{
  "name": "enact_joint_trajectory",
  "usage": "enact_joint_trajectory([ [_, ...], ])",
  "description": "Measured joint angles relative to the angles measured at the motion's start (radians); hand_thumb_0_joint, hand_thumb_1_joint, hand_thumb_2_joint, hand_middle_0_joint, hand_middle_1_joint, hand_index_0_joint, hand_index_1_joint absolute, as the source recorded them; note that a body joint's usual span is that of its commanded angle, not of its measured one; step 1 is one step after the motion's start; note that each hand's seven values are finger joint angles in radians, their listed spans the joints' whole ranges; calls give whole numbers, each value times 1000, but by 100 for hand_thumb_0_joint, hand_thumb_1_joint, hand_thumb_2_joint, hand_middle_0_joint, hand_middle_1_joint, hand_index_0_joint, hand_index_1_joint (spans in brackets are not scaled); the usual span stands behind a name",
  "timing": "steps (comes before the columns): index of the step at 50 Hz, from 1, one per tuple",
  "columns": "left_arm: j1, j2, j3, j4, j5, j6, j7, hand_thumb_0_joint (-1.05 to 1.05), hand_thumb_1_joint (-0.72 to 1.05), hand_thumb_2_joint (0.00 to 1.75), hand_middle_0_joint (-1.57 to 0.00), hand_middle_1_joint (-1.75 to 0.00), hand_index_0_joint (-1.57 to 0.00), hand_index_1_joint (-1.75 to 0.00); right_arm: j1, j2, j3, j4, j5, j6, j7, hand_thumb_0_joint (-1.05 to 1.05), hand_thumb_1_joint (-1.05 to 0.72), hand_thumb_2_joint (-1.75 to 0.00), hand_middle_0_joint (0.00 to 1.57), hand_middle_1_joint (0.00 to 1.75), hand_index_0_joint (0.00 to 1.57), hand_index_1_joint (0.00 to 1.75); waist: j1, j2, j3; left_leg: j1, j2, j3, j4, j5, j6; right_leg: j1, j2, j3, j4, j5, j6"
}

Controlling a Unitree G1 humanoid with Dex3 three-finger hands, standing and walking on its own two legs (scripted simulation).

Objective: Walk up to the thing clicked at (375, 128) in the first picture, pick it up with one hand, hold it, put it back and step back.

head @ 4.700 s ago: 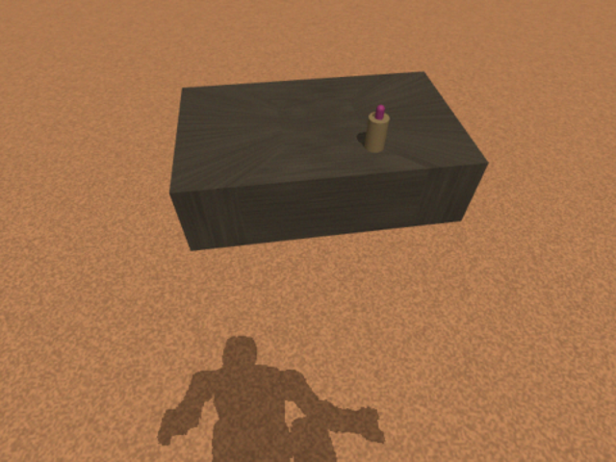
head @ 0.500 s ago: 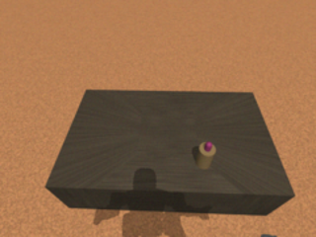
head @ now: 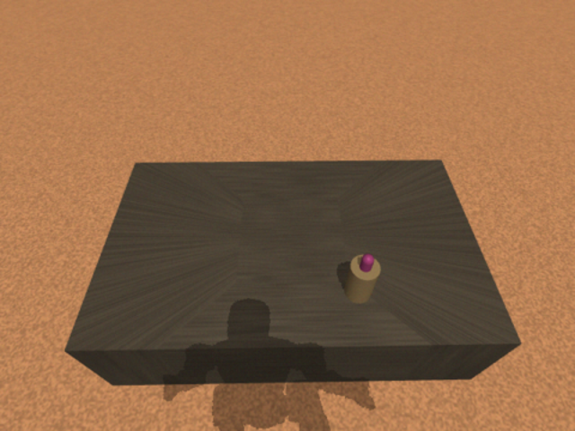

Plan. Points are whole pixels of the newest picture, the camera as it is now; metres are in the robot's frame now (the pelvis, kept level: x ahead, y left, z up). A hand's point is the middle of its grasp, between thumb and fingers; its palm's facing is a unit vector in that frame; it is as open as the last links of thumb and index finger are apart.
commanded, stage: walk up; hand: right
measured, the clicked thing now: (362, 275) +0.54 -0.20 -0.36
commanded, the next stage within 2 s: stand in 0.30 s
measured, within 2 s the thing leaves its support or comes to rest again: neither
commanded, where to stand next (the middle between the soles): +0.07 +0.01 m, yaw +1 degrees
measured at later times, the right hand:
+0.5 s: hand out of the picture +0.08 -0.25 -0.15, palm faces +0.00 +0.94 -0.34, open 7.4 cm
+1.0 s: hand out of the picture +0.06 -0.26 -0.16, palm faces -0.02 +0.94 -0.33, open 7.4 cm
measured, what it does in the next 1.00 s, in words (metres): stands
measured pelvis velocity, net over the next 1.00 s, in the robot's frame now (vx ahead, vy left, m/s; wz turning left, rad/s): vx -0.01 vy -0.01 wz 0.02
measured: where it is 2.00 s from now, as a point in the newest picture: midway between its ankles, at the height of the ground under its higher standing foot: outside the picture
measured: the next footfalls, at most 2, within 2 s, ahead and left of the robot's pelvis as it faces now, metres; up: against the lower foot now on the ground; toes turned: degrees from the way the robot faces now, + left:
none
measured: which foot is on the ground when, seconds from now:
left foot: down 0.00-1.00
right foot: down 0.00-1.00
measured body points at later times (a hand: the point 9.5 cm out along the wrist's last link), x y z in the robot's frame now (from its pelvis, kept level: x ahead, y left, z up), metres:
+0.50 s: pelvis +0.00 +0.00 +0.00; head +0.02 +0.00 +0.45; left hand +0.09 +0.30 -0.13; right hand +0.08 -0.30 -0.13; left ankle -0.04 +0.13 -0.74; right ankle +0.04 -0.14 -0.74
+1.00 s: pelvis -0.01 -0.01 +0.00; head +0.00 -0.01 +0.45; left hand +0.07 +0.30 -0.13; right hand +0.07 -0.31 -0.13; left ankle -0.04 +0.13 -0.74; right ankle +0.04 -0.14 -0.74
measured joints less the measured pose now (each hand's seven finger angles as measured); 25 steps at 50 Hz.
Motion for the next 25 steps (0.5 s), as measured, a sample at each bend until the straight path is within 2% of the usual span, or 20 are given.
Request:
enact_joint_trajectory([
  [15,6,-2,-1,-7,1,2,4,1,90,90,-21,-30,-20,-30,-22,3,-5,-22,1,4,0,0,-91,-90,20,30,20,30,8,1,-5,19,0,10,-7,-5,2,10,1,9,3,-7,2],
  [25,6,7,-9,-5,-2,1,7,1,90,90,-21,-30,-20,-30,-31,8,4,-15,4,6,0,0,-91,-90,20,30,20,30,2,-5,-2,20,-2,-6,-47,24,-3,21,-2,-7,-40,18,0],
])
